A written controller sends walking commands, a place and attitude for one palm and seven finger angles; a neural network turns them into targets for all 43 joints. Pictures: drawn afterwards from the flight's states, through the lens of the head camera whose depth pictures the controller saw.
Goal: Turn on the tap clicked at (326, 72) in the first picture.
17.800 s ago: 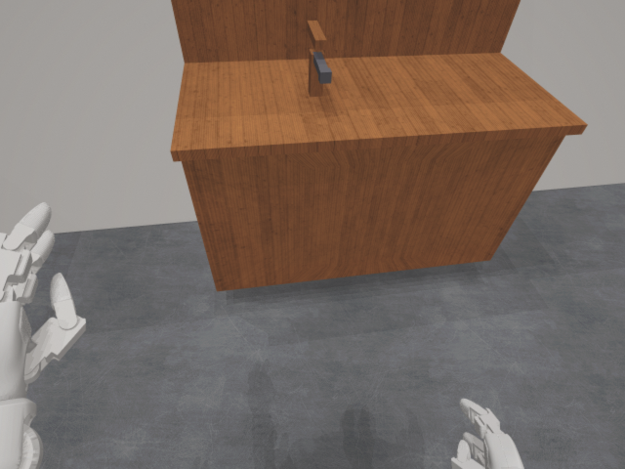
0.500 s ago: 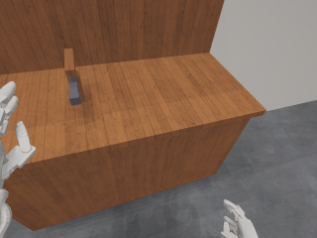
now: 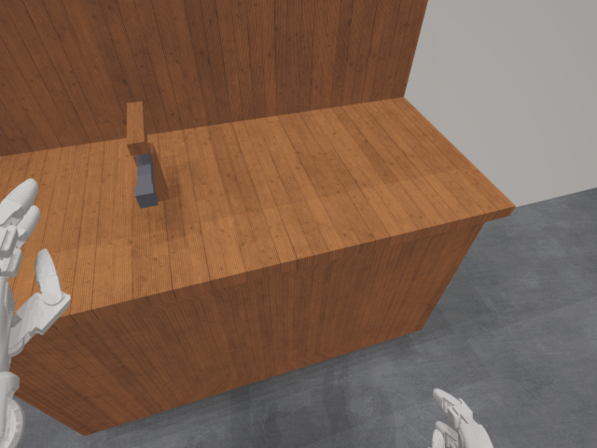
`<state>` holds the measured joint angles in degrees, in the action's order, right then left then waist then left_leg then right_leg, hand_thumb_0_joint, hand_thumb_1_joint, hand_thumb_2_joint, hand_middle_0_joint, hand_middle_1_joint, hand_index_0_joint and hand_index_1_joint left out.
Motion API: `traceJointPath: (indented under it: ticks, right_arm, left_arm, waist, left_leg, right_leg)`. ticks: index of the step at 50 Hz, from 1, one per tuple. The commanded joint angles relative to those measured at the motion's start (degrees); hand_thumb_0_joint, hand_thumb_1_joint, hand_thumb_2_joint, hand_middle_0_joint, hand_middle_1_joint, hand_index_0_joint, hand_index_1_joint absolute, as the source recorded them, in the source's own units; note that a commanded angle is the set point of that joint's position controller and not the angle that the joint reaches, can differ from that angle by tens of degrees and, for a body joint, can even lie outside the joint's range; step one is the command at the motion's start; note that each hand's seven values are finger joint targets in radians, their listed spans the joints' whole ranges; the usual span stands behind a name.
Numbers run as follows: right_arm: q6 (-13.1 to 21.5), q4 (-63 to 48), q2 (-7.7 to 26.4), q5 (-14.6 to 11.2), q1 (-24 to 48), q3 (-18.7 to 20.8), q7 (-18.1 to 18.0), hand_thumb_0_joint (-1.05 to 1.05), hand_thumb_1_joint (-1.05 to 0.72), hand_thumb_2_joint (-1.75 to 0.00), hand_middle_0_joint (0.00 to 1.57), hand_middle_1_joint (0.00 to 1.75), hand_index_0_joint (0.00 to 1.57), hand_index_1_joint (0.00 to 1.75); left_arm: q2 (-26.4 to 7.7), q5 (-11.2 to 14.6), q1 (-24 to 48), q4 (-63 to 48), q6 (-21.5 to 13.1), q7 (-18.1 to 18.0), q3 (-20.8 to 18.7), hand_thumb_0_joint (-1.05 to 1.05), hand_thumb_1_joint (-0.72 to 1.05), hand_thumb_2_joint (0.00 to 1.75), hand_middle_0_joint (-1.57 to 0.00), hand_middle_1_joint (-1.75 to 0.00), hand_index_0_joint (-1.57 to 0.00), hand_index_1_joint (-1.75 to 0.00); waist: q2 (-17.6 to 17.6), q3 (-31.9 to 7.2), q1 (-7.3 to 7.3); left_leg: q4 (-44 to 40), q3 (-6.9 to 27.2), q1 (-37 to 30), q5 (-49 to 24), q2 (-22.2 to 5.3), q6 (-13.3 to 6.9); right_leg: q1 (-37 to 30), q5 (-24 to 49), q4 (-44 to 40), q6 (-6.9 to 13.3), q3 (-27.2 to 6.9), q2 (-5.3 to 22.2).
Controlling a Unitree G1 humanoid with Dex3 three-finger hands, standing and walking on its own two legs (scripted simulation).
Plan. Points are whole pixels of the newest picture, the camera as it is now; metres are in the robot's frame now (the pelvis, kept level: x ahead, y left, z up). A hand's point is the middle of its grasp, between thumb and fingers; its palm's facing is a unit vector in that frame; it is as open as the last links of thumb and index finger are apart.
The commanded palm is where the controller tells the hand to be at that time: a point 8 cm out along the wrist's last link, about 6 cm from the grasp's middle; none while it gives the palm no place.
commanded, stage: look again from close up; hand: left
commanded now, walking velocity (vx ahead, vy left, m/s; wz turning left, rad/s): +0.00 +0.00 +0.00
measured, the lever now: (146, 196) +0.47 +0.29 +0.06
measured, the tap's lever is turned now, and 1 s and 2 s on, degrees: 0 0 0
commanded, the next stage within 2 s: come to a stop and stand still in 0.18 s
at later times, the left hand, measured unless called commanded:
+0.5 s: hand (92, 257) +0.27 +0.25 +0.17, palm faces +0.39 -0.84 -0.37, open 7.4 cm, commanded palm +0.21 +0.28 +0.18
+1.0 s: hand (57, 312) +0.21 +0.26 +0.15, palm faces +0.33 -0.87 -0.36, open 7.4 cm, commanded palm +0.16 +0.30 +0.18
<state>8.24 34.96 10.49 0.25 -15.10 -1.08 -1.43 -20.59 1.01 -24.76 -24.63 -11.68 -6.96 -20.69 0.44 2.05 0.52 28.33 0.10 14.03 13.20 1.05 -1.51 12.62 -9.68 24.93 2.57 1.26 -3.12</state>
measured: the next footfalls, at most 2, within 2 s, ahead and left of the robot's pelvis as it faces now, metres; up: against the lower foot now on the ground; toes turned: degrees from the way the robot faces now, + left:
none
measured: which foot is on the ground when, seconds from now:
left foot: down 0.00-1.00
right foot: down 0.00-1.00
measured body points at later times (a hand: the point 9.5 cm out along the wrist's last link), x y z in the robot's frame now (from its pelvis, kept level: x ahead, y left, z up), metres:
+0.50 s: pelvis +0.05 +0.00 +0.00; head +0.07 +0.01 +0.45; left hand +0.24 +0.29 +0.19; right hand +0.25 -0.22 -0.07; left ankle +0.04 +0.10 -0.74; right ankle +0.04 -0.09 -0.74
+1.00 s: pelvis -0.01 +0.02 +0.00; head -0.01 +0.04 +0.45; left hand +0.18 +0.31 +0.17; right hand +0.15 -0.22 -0.07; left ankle +0.04 +0.10 -0.74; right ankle +0.04 -0.09 -0.74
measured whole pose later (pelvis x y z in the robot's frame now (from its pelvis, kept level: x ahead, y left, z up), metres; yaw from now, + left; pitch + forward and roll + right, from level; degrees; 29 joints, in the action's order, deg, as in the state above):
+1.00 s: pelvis -0.01 +0.02 +0.00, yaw -1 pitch -3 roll -1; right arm 8.3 32.8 12.6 -0.5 -15.4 -0.5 -2.2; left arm -21.2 2.3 -25.2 -22.4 -13.3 -5.0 -18.3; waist -1.1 1.9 1.1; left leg 26.6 -1.9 13.7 10.6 1.6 -3.0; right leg 12.8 -9.3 23.9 0.8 -0.6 -2.6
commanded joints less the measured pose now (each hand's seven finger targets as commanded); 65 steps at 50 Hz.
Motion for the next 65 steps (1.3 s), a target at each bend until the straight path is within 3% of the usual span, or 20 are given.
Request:
traceJointPath:
  ticks: [1, 4, 6, 8, 12, 20, 26, 31, 32, 33, 34, 35, 37, 42, 45, 46, 49, 56, 61, 65]
  right_arm:
    - [2.55, -8.03, 7.36, -0.37, 6.24, 2.86, -0.74, 0.00, -0.90, -0.90, 0.20, 0.30, 0.20, 0.30]
    - [2.15, -8.38, 7.75, -0.60, 7.13, 2.93, -1.00, 0.00, -0.90, -0.90, 0.20, 0.30, 0.20, 0.30]
    - [1.83, -8.53, 7.49, -0.43, 8.29, 2.39, -1.31, 0.00, -0.90, -0.90, 0.20, 0.30, 0.20, 0.30]
    - [1.54, -9.13, 7.32, -0.54, 8.96, 2.18, -1.50, 0.00, -0.90, -0.90, 0.20, 0.30, 0.20, 0.30]
    - [1.12, -9.61, 7.18, -0.86, 8.70, 2.30, -1.52, 0.00, -0.90, -0.90, 0.20, 0.30, 0.20, 0.30]
    - [-0.36, -10.67, 7.39, -1.26, 8.97, 2.21, -1.82, 0.00, -0.90, -0.90, 0.20, 0.30, 0.20, 0.30]
    - [-1.01, -11.09, 7.49, -1.09, 8.81, 2.00, -2.33, 0.00, -0.90, -0.90, 0.20, 0.30, 0.20, 0.30]
    - [-1.02, -10.81, 7.34, -0.96, 9.17, 1.86, -2.53, 0.00, -0.90, -0.90, 0.20, 0.30, 0.20, 0.30]
    - [2.51, -10.03, 10.14, 1.29, 0.48, 3.11, -1.62, 0.00, -0.90, -0.90, 0.20, 0.30, 0.20, 0.30]
    - [2.59, -7.32, 3.36, -0.60, 7.38, 0.59, -1.03, 0.00, -0.90, -0.90, 0.20, 0.30, 0.20, 0.30]
    - [3.62, -9.80, 8.63, -0.61, 5.19, 4.15, -0.73, 0.00, -0.90, -0.90, 0.20, 0.30, 0.20, 0.30]
    - [3.54, -9.95, 8.35, -1.93, 5.29, 4.39, 1.13, 0.00, -0.90, -0.90, 0.20, 0.30, 0.20, 0.30]
    - [3.28, -11.85, 9.03, -1.92, 6.06, 4.37, 2.40, 0.00, -0.90, -0.90, 0.20, 0.30, 0.20, 0.30]
    - [2.78, -12.66, 8.49, -1.41, 8.62, 3.41, 0.76, 0.00, -0.90, -0.90, 0.20, 0.30, 0.20, 0.30]
    - [2.79, -12.64, 8.58, -1.13, 9.52, 2.96, -1.05, 0.00, -0.90, -0.90, 0.20, 0.30, 0.20, 0.30]
    - [2.93, -12.45, 8.01, -1.05, 9.24, 2.69, -1.44, 0.00, -0.90, -0.90, 0.20, 0.30, 0.20, 0.30]
    - [4.09, -12.07, 8.16, -0.96, 8.11, 2.49, -1.65, 0.00, -0.90, -0.90, 0.20, 0.30, 0.20, 0.30]
    - [5.86, -10.90, 8.37, -0.87, 6.93, 2.34, -0.60, 0.00, -0.90, -0.90, 0.20, 0.30, 0.20, 0.30]
    - [5.31, -11.11, 7.86, -0.52, 7.05, 2.06, -0.16, 0.00, -0.90, -0.90, 0.20, 0.30, 0.20, 0.30]
    - [5.08, -11.46, 7.68, -0.28, 7.37, 2.14, 0.06, 0.00, -0.90, -0.90, 0.20, 0.30, 0.20, 0.30]
  left_arm:
    - [-7.54, 0.96, 5.83, -10.23, -2.45, -0.73, -3.30, 0.00, 0.90, 0.90, -0.20, -0.30, -0.20, -0.30]
    - [-8.30, 1.44, 7.03, -11.50, -1.95, -1.00, -3.69, 0.00, 0.90, 0.90, -0.20, -0.30, -0.20, -0.30]
    - [-8.72, 1.45, 7.07, -13.59, -1.73, -1.25, -3.78, 0.00, 0.90, 0.90, -0.20, -0.30, -0.20, -0.30]
    - [-9.40, 1.39, 6.81, -14.33, -1.77, -1.58, -4.46, 0.00, 0.90, 0.90, -0.20, -0.30, -0.20, -0.30]
    - [-9.52, 1.94, 3.46, -14.79, -1.74, -1.63, -5.08, 0.00, 0.90, 0.90, -0.20, -0.30, -0.20, -0.30]
    - [-9.50, 2.77, -0.83, -14.92, -1.10, -1.61, -5.51, 0.00, 0.90, 0.90, -0.20, -0.30, -0.20, -0.30]
    - [-9.16, 2.80, 1.30, -15.19, -1.07, -1.84, -4.69, 0.00, 0.90, 0.90, -0.20, -0.30, -0.20, -0.30]
    - [-8.67, 2.78, 1.90, -13.53, -0.66, -2.05, -4.18, 0.00, 0.90, 0.90, -0.20, -0.30, -0.20, -0.30]
    - [-55.82, -7.19, 63.85, -29.58, -7.21, -1.48, -37.12, 0.00, 0.90, 0.90, -0.20, -0.30, -0.20, -0.30]
    - [-20.39, -1.04, 31.38, 6.41, -4.40, 1.39, -15.76, 0.00, 0.90, 0.90, -0.20, -0.30, -0.20, -0.30]
    - [-13.87, 0.05, 15.79, 9.56, -3.86, 2.35, -10.88, 0.00, 0.90, 0.90, -0.20, -0.30, -0.20, -0.30]
    - [-3.71, 2.08, 8.86, 5.52, -4.57, 2.97, -2.35, 0.00, 0.90, 0.90, -0.20, -0.30, -0.20, -0.30]
    - [-6.04, 2.35, 7.44, -7.58, -4.87, 2.25, -0.86, 0.00, 0.90, 0.90, -0.20, -0.30, -0.20, -0.30]
    - [-11.34, 2.64, 1.69, -10.51, -4.23, 0.19, -6.66, 0.00, 0.90, 0.90, -0.20, -0.30, -0.20, -0.30]
    - [-15.94, 2.39, 7.03, -13.28, -5.40, -0.31, -11.15, 0.00, 0.90, 0.90, -0.20, -0.30, -0.20, -0.30]
    - [-13.87, 2.27, 8.08, -12.04, -5.74, -0.15, -9.69, 0.00, 0.90, 0.90, -0.20, -0.30, -0.20, -0.30]
    - [-11.55, 1.19, 11.72, -11.37, -6.56, 0.10, -6.82, 0.00, 0.90, 0.90, -0.20, -0.30, -0.20, -0.30]
    - [-6.75, -0.71, 12.10, -7.98, -6.20, 0.12, -1.26, 0.00, 0.90, 0.90, -0.20, -0.30, -0.20, -0.30]
    - [-8.04, -1.36, 11.86, -8.04, -5.82, 0.08, -2.92, 0.00, 0.90, 0.90, -0.20, -0.30, -0.20, -0.30]
    - [-9.67, -1.71, 14.08, -10.48, -5.93, 0.20, -4.53, 0.00, 0.90, 0.90, -0.20, -0.30, -0.20, -0.30]
  waist:
    - [-2.95, -3.18, -0.35]
    - [-3.12, -5.30, 0.24]
    - [2.52, -6.28, 0.35]
    - [3.31, -7.24, 0.86]
    - [2.75, -10.49, 0.87]
    - [2.35, -11.29, 0.44]
    - [3.00, -11.60, 0.48]
    - [1.76, -9.72, 0.53]
    - [-6.09, 3.31, 0.85]
    - [-4.71, -11.43, 1.42]
    - [-0.31, -10.18, 3.41]
    - [7.80, -14.95, 2.31]
    - [4.15, -16.02, 2.32]
    - [-5.60, -9.20, 1.94]
    - [-0.83, -4.63, 1.21]
    - [0.85, -4.44, 1.01]
    - [5.15, -3.50, 1.06]
    - [5.37, -2.86, 1.30]
    - [2.81, -1.45, 1.26]
    - [5.34, -1.25, 1.34]
  left_leg:
    - [0.46, 4.57, -0.89, 4.76, -2.50, -0.28]
    - [-2.62, 5.00, -3.16, 1.14, -3.00, -0.31]
    - [-6.75, 6.69, -4.38, -2.39, -4.68, -0.56]
    - [-8.59, 8.39, -3.45, -6.47, -6.06, -0.84]
    - [-5.28, 6.53, -6.18, -20.54, -5.95, 0.26]
    - [-2.80, 4.97, -9.05, -31.80, -6.25, 1.71]
    - [-4.02, 5.55, -7.88, -28.33, -7.00, 1.59]
    - [-6.10, 5.97, -4.77, -15.56, -6.59, 0.68]
    - [2.02, 0.20, 4.44, -18.24, -5.29, -1.29]
    - [-0.38, 1.46, -3.08, -20.29, -0.74, -1.21]
    - [0.14, 1.09, -6.23, -19.60, -3.21, 0.40]
    - [-0.62, -0.53, -8.33, -22.40, -3.72, -0.09]
    - [-1.87, 1.80, -6.24, -24.07, -5.11, -0.21]
    - [-5.84, 4.13, -0.44, -3.31, -4.87, -0.18]
    - [-8.10, 5.53, 0.66, 6.08, -4.68, -0.65]
    - [-9.10, 6.02, 1.86, 8.65, -4.94, -1.03]
    - [-11.87, 6.70, 4.69, 16.31, -5.50, -1.59]
    - [-17.05, 8.36, 9.28, 21.51, -7.75, -1.79]
    - [-17.81, 8.45, 11.57, 23.21, -7.70, -1.47]
    - [-18.62, 7.96, 10.76, 24.38, -7.46, -0.89]
  right_leg:
    - [4.50, -16.63, -12.18, 2.76, -15.09, 10.61]
    - [2.29, -11.36, -9.76, 1.60, -12.64, 9.44]
    - [0.03, -6.01, -6.20, 0.15, -9.35, 7.02]
    - [-3.97, 1.46, -3.65, -0.89, -6.70, 5.44]
    - [-8.17, 13.63, -2.06, -0.87, -5.13, 6.29]
    - [-8.32, 24.88, -1.32, -0.41, -5.00, 6.94]
    - [-8.65, 20.91, -1.95, -0.53, -4.92, 7.22]
    - [-8.25, 13.01, -4.97, -0.83, -6.31, 7.61]
    - [3.71, 18.95, -10.49, -7.57, -7.21, 6.85]
    - [-2.58, 18.22, -5.78, -0.24, -8.36, 9.99]
    - [-4.18, 30.13, -5.28, -2.23, -15.27, 9.61]
    - [-9.62, 32.32, -1.50, -2.28, -11.27, 9.95]
    - [-11.85, 25.14, -0.47, -3.09, -8.64, 8.74]
    - [-4.96, 0.76, -5.54, -1.72, -8.33, 7.48]
    - [0.63, -11.63, -8.87, -1.01, -9.81, 7.12]
    - [-0.08, -12.99, -8.57, -1.05, -9.28, 6.89]
    - [-1.73, -14.47, -7.23, -1.27, -9.09, 5.34]
    - [-7.64, -7.00, -0.96, -2.15, -5.07, 2.98]
    - [-8.54, -6.92, -1.73, -2.39, -4.86, 2.57]
    - [-8.20, -7.25, -1.68, -2.27, -4.97, 1.67]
